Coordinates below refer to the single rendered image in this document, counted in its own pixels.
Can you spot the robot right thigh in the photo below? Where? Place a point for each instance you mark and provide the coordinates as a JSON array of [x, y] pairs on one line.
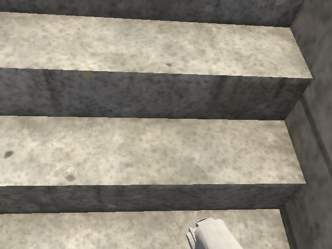
[[211, 234]]

